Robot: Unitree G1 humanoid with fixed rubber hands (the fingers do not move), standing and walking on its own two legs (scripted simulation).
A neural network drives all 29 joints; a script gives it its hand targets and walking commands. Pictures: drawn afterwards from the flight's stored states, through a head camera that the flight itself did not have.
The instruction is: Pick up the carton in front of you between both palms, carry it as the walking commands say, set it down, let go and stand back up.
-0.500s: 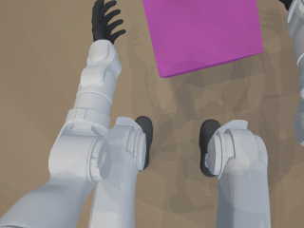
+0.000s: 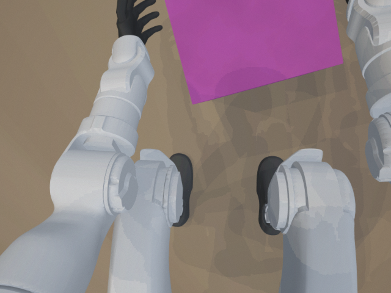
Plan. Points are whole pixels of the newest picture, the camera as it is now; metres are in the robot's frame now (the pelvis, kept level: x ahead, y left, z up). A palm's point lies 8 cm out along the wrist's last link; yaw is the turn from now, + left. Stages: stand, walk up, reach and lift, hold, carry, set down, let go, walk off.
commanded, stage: reach and lift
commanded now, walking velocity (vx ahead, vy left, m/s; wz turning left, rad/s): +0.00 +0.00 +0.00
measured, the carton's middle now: (244, 34) +0.51 -0.07 -0.25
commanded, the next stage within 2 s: none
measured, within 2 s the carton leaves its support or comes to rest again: leaves its support in 0.50 s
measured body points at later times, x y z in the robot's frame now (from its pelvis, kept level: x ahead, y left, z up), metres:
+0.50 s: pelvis -0.01 +0.00 -0.01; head +0.35 -0.07 +0.26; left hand +0.54 +0.09 -0.16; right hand +0.55 -0.21 -0.18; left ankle +0.12 +0.13 -0.34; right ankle +0.10 -0.11 -0.34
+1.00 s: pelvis -0.01 +0.03 +0.08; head +0.24 -0.05 +0.45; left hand +0.50 +0.09 +0.02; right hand +0.50 -0.21 +0.02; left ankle +0.13 +0.14 -0.34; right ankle +0.10 -0.11 -0.34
